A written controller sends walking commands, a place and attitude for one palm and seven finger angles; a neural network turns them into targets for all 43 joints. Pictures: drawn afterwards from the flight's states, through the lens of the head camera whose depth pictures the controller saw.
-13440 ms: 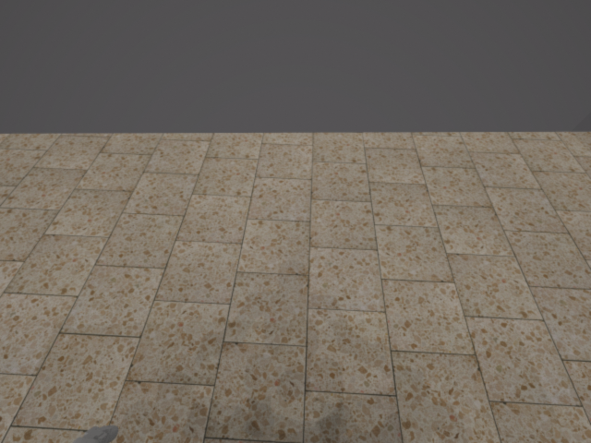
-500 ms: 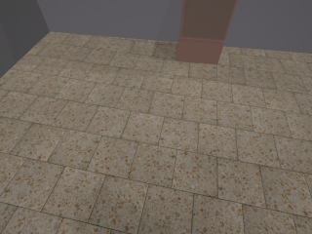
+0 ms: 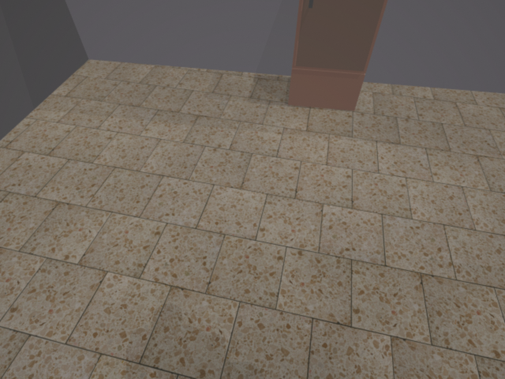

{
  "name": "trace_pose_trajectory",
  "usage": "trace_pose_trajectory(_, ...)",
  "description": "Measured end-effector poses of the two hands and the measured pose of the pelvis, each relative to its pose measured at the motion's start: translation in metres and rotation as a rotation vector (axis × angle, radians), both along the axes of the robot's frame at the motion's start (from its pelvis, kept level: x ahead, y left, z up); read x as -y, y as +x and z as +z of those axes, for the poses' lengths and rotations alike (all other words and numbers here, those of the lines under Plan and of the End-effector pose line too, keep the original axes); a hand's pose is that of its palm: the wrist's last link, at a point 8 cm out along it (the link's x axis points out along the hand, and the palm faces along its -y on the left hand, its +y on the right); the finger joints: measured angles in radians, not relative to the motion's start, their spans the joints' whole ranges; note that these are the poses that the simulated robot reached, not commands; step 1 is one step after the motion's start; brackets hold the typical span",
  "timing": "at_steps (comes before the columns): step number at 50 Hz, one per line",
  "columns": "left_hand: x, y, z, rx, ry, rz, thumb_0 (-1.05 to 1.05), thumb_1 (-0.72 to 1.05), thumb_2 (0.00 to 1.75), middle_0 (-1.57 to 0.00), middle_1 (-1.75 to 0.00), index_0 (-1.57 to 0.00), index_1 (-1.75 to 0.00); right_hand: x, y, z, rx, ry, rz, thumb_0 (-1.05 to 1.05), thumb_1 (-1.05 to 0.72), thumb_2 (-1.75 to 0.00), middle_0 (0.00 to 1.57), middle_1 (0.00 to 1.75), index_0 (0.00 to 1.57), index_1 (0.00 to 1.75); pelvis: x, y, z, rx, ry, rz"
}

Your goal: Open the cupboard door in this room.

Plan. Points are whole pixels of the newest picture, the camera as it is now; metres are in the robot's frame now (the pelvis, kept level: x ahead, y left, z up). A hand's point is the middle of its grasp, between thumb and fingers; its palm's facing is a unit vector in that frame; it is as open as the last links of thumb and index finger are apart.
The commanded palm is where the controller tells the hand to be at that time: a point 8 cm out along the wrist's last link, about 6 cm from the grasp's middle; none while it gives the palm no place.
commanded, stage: stand and wait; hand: left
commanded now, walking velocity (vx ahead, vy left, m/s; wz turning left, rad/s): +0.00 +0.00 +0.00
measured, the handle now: out of the picture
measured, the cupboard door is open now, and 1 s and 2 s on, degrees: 0 0 0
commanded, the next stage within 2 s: turn or walk to find it in 0.18 s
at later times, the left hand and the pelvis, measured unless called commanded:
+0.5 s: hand out of the picture -0.02 +0.18 -0.18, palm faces +0.08 -0.98 -0.19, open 7.4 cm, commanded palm none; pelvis -0.01 +0.01 +0.00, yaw +2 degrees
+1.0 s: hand out of the picture +0.00 +0.21 -0.19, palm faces +0.12 -0.97 -0.21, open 7.4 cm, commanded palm none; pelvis -0.01 +0.02 -0.01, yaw +4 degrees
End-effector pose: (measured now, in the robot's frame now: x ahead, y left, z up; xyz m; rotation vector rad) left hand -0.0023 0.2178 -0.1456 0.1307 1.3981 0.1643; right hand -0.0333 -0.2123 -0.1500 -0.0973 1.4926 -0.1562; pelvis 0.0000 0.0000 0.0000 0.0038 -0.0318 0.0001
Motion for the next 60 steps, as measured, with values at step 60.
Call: trace_pose_trajectory(60, -0.031, 0.009, 0.004, 0.088, 0.060, 0.075, 0.00, 0.91, 0.90, -0.20, -0.30, -0.20, -0.30, 0.002, 0.073, -0.001, 0.140, -0.026, 0.145, 0.01, -0.92, -0.90, 0.20, 0.30, 0.20, 0.30, -0.009, -0.002, -0.004, -0.027, 0.003, 0.104)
